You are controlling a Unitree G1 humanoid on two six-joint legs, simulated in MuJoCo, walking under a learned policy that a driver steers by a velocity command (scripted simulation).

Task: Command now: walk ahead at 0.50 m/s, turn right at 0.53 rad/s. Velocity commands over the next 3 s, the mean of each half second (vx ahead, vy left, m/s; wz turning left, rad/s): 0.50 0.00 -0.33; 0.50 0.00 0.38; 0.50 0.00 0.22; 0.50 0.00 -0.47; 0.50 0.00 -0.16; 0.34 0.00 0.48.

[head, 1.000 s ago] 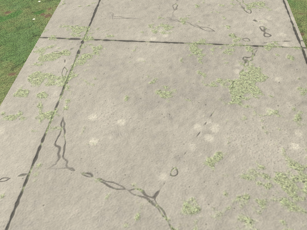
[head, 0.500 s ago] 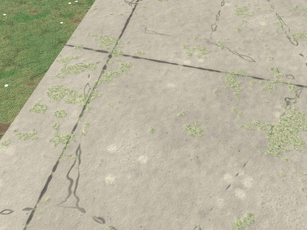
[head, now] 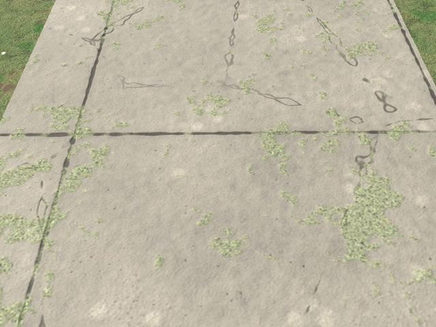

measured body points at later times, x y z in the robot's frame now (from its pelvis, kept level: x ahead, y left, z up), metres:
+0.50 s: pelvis +0.28 +0.05 +0.00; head +0.30 +0.06 +0.45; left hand +0.48 +0.28 -0.10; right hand +0.28 -0.23 -0.11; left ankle +0.29 +0.15 -0.74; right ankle +0.31 -0.11 -0.68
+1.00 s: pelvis +0.52 -0.02 +0.00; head +0.55 -0.02 +0.45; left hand +0.56 +0.27 -0.11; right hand +0.70 -0.29 -0.10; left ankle +0.60 +0.14 -0.67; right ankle +0.50 -0.13 -0.74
